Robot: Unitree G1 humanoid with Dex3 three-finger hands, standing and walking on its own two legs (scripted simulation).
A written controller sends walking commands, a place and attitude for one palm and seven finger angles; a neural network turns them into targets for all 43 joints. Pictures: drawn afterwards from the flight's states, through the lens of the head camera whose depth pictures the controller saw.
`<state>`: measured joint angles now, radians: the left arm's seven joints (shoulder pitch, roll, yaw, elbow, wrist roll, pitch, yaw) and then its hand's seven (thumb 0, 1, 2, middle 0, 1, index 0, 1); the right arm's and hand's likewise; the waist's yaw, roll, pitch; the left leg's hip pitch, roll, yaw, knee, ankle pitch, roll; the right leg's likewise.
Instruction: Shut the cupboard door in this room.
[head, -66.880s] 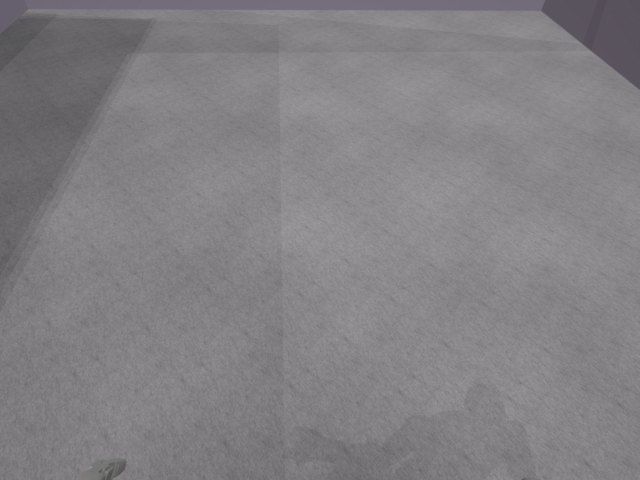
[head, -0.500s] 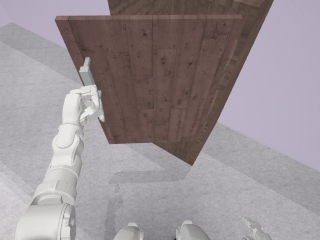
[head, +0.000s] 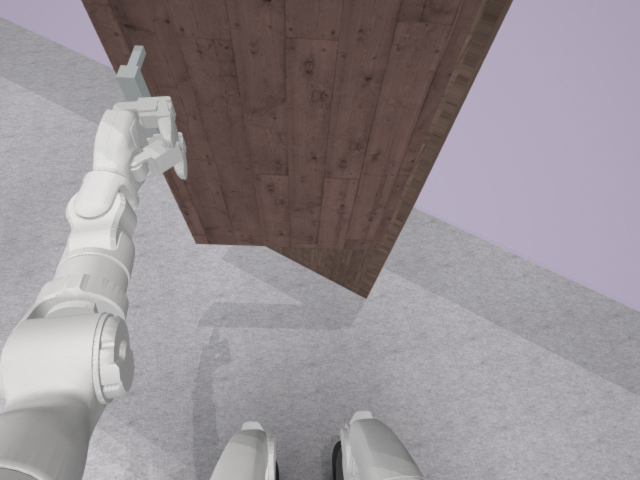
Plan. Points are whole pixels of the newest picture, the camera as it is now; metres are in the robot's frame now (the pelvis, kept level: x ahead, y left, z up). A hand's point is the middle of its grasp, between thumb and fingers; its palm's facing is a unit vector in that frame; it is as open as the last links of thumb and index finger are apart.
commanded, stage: push the door shut along its arc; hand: left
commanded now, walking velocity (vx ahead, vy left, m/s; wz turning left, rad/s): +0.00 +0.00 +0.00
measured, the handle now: (152, 108) +0.57 +0.19 +0.08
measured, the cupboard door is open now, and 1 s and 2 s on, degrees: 28 17 11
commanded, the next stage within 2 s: pull the fist back off the door in 1.06 s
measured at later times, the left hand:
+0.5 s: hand (222, 107) +0.56 +0.10 +0.09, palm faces -0.27 -0.96 -0.02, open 3.1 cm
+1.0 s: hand (234, 87) +0.60 +0.08 +0.09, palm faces -0.35 -0.94 -0.02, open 3.2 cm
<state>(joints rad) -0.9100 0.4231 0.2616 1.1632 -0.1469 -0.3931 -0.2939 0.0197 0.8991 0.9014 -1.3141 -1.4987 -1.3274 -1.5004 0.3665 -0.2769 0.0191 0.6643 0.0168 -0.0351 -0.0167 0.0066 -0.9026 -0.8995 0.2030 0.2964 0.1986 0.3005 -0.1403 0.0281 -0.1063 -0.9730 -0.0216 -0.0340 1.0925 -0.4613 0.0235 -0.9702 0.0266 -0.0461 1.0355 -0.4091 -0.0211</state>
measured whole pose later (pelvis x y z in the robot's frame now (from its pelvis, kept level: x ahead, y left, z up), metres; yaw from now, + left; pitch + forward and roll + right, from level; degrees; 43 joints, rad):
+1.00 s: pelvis +0.01 +0.00 -0.02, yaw -2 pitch +28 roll -4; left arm -1.36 0.62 0.23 1.38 -0.03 -0.23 -0.41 0.03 0.91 0.96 -1.30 -1.50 -1.30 -1.50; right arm 0.40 -0.28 0.05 0.67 -0.02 -0.05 -0.01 0.00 -0.90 -0.90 0.20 0.30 0.20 0.30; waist -0.29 0.05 -0.09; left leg -1.19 0.01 -0.06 1.20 -0.51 0.01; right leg -1.17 0.06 -0.08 1.10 -0.43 -0.03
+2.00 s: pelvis +0.04 -0.01 +0.01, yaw -1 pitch +21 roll -1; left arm -0.84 0.18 0.23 1.07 0.00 -0.47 0.15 0.02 0.90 0.90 -1.30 -1.50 -1.30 -1.50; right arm 0.37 -0.26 -0.04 0.62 -0.06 0.04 0.08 0.00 -0.91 -0.90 0.20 0.30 0.20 0.30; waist -0.16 0.04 -0.14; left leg -0.90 0.00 -0.02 1.01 -0.49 0.01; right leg -0.91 0.05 -0.02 0.98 -0.44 -0.03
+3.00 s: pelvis +0.04 -0.01 +0.08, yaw +1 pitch -2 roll +0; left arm 0.10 0.27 0.11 -0.01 -0.06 -0.06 0.06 0.02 0.89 0.90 -0.93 -1.09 -0.93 -1.09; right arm 0.14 -0.22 0.06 0.54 0.04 0.00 -0.08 0.01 -0.90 -0.90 0.20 0.30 0.20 0.30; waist 0.03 0.06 -0.02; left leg -0.17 -0.03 -0.03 0.49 -0.28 0.02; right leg -0.19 0.02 -0.02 0.48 -0.26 -0.02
